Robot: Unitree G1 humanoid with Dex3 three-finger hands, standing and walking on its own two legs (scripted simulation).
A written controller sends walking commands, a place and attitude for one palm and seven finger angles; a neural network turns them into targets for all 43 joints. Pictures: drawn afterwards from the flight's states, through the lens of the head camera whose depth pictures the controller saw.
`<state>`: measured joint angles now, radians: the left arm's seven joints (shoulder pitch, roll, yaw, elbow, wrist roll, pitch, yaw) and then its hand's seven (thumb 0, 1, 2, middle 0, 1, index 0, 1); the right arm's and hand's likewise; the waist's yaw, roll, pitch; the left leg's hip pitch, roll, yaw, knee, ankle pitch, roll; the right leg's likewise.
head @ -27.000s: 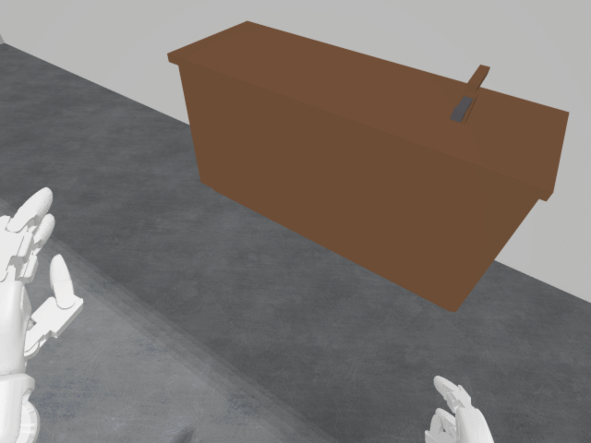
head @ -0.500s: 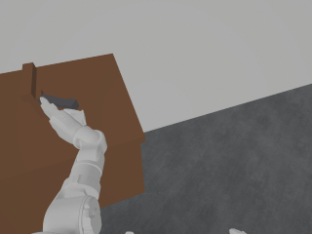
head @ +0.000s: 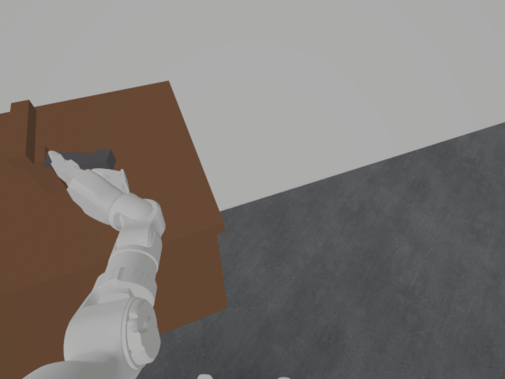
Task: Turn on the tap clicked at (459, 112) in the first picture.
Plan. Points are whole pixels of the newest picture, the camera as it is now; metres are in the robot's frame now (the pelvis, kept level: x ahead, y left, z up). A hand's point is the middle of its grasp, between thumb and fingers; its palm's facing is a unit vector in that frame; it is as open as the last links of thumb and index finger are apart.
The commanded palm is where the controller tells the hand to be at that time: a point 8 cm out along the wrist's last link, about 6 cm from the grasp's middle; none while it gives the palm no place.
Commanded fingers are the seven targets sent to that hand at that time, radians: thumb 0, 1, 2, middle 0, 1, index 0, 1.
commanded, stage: push the lever round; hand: left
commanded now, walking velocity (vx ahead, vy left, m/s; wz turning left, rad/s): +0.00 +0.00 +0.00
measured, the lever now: (104, 160) +0.47 +0.24 +0.07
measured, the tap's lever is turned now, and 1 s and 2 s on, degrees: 68 70 70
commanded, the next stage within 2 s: lift the hand up off the lever in 0.02 s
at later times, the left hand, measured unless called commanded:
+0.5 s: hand (122, 171) +0.45 +0.20 +0.07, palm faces +0.82 -0.56 -0.12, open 7.8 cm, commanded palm +0.39 +0.22 +0.08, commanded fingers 0.00 0.90 0.90 -0.15 -0.15 -0.15 -0.15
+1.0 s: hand (120, 167) +0.44 +0.20 +0.09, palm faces +0.81 -0.57 -0.12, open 7.8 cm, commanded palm +0.39 +0.21 +0.10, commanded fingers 0.00 0.90 0.90 -0.15 -0.15 -0.15 -0.15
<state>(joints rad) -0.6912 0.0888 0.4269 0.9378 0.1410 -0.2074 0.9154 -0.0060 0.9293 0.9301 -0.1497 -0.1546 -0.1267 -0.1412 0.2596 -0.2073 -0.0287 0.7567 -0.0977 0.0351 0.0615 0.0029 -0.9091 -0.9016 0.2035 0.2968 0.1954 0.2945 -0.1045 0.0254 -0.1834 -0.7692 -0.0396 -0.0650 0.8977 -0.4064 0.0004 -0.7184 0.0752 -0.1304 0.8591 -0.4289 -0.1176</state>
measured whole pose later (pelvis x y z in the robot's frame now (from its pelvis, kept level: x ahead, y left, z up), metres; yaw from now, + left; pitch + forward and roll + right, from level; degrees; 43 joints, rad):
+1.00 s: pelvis +0.01 +0.00 +0.01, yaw +0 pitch +13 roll +0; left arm -0.62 0.03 0.37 0.78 0.10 -0.08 0.89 0.02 0.90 0.90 -0.15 -0.16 -0.15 -0.15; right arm 0.24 -0.21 -0.03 0.75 -0.09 0.04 0.07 0.00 -0.91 -0.90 0.20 0.30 0.20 0.29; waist -0.08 0.03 -0.17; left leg -0.63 -0.04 -0.06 0.81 -0.39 0.01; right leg -0.58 0.07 -0.12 0.77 -0.41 -0.11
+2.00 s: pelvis +0.00 +0.00 +0.03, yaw +1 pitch +7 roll +0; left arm -0.58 -0.01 0.28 0.62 0.06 0.08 0.89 0.01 0.90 0.90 -0.15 -0.15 -0.15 -0.15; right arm 0.18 -0.20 -0.02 0.77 -0.06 0.05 0.04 0.00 -0.91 -0.90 0.20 0.30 0.20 0.29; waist -0.04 0.04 -0.13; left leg -0.49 -0.05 -0.06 0.70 -0.33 0.01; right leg -0.44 0.07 -0.12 0.67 -0.36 -0.11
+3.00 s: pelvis +0.01 +0.00 +0.05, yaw -3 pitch -3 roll +1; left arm -0.02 0.29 0.15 0.15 -0.10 0.01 0.18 0.01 0.90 0.90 -0.17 -0.19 -0.16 -0.18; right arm 0.22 -0.25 -0.01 0.63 0.04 0.05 -0.04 0.01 -0.91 -0.90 0.20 0.30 0.19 0.29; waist -0.02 0.05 0.01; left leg -0.15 -0.03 0.00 0.46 -0.26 0.01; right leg -0.13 0.09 -0.04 0.44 -0.27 -0.10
